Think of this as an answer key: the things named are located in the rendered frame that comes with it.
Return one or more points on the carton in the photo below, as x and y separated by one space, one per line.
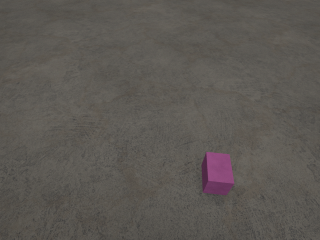
217 174

